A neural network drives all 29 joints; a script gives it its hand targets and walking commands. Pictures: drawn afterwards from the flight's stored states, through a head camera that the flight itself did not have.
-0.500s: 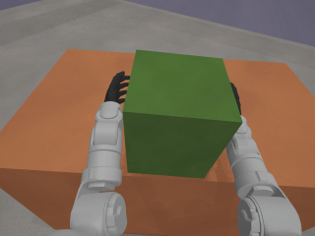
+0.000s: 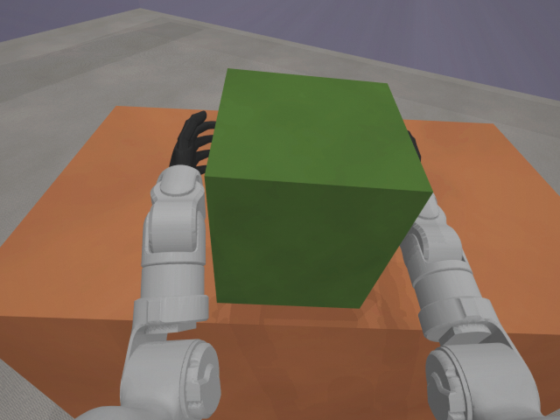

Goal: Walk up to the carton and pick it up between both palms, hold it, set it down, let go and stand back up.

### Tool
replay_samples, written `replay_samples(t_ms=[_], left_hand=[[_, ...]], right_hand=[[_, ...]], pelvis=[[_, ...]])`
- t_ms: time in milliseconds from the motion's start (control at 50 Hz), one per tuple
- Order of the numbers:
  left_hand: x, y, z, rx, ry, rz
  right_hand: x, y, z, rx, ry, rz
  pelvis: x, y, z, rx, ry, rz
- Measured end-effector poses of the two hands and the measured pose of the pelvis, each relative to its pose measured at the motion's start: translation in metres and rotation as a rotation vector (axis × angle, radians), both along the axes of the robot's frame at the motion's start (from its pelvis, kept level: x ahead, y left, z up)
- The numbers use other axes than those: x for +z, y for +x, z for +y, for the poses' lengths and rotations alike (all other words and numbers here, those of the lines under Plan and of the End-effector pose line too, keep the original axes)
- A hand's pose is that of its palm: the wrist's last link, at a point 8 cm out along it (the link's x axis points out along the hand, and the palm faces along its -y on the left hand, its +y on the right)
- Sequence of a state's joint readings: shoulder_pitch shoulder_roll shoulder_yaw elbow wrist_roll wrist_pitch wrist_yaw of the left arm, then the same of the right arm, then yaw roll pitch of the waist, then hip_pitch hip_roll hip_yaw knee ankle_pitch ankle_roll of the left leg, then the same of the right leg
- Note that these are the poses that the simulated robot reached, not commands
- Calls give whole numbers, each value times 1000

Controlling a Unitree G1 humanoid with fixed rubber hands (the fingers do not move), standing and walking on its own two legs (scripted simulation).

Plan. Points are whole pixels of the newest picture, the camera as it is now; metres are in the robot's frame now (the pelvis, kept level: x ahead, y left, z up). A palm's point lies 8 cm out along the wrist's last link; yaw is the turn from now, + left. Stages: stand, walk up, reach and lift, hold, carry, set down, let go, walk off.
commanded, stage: reach and lift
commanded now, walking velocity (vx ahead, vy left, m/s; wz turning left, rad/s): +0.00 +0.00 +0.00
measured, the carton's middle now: (298, 197) +0.36 -0.02 +0.17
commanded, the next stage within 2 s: hold in 1.30 s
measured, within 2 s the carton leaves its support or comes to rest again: neither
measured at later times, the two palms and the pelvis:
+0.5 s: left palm (179, 150) +0.38 +0.13 +0.23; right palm (409, 160) +0.37 -0.17 +0.22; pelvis +0.00 +0.00 +0.00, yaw +0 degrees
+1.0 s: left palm (172, 137) +0.37 +0.14 +0.25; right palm (412, 143) +0.37 -0.17 +0.25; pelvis -0.01 -0.01 +0.00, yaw +0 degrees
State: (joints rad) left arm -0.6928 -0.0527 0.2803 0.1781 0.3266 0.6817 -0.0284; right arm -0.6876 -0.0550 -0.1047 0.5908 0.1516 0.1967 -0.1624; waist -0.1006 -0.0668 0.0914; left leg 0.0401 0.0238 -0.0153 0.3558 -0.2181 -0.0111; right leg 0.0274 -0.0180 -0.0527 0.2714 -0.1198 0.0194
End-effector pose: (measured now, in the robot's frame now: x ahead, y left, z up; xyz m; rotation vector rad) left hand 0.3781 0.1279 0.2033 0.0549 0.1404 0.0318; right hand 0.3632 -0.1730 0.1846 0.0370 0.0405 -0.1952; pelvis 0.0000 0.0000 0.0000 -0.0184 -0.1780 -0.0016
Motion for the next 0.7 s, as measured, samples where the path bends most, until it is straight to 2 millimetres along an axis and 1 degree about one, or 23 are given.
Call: replay_samples(t_ms=[140, 220, 420, 620, 700], left_hand=[[8, 3, 0, 4, -6, 23], [15, 2, 0, 5, -11, 7], [27, 2, 3, 11, -15, 14], [35, -4, 7, 17, -27, 2], [34, -2, 7, 15, -25, 25]], right_hand=[[12, 4, 0, 2, 9, 23], [20, 4, 0, 6, 14, 6], [32, 6, 2, 10, 24, 14], [46, 3, 6, 20, 20, 3], [45, 4, 6, 17, 31, 27]], pelvis=[[0, 0, -1, 0, 2, 3], [0, 0, -2, 0, -1, 5], [0, -3, -3, 1, 0, 7], [0, -4, -3, 1, -3, 5], [0, -5, -4, 3, -1, 7]])
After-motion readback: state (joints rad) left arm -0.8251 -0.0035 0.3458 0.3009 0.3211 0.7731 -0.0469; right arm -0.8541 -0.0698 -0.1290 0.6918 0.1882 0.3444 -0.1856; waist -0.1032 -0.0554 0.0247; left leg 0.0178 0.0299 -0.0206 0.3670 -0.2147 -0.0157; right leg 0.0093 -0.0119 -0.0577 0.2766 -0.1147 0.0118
